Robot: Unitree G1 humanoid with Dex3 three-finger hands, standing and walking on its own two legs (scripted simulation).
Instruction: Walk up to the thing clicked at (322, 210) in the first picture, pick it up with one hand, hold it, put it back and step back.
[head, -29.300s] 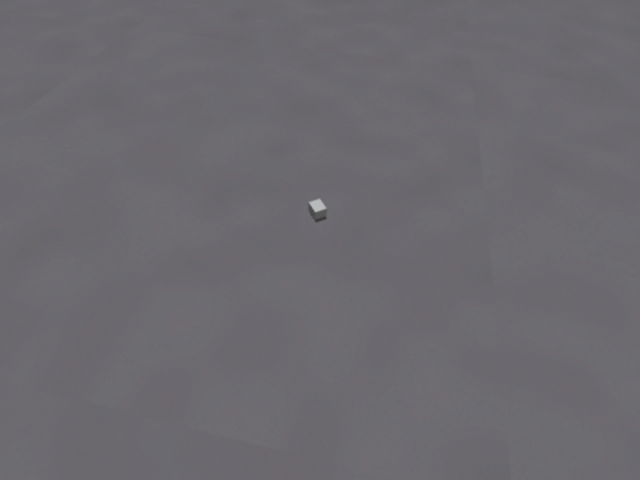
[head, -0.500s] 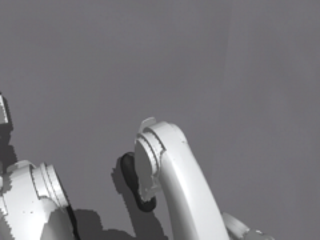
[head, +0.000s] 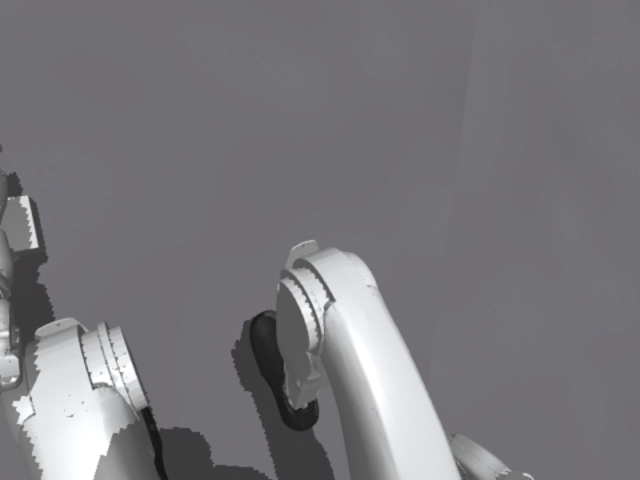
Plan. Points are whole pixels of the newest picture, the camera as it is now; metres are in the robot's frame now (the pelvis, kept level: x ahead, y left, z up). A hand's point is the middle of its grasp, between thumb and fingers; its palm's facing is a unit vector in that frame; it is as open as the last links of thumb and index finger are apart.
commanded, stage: withdraw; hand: left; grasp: from above
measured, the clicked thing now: (11, 228) +0.44 +0.23 -0.29
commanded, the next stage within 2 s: home in 0.74 s
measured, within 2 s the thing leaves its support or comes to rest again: neither
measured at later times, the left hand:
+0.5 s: hand out of the picture +0.40 +0.24 -0.08, palm faces -0.53 -0.08 -0.85, open 13.6 cm
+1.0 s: hand out of the picture +0.44 +0.27 -0.12, palm faces -0.42 -0.10 -0.90, open 12.3 cm
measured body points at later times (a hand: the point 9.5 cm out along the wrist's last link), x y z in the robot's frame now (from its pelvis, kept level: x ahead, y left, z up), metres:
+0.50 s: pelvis -0.01 -0.01 +0.07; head +0.18 +0.05 +0.47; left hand +0.42 +0.24 -0.03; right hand +0.11 -0.28 -0.05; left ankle +0.06 +0.12 -0.28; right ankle +0.12 -0.11 -0.28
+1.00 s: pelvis +0.00 +0.00 +0.04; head +0.23 +0.05 +0.42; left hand +0.45 +0.27 -0.07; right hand +0.06 -0.25 -0.09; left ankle +0.05 +0.12 -0.28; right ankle +0.12 -0.11 -0.28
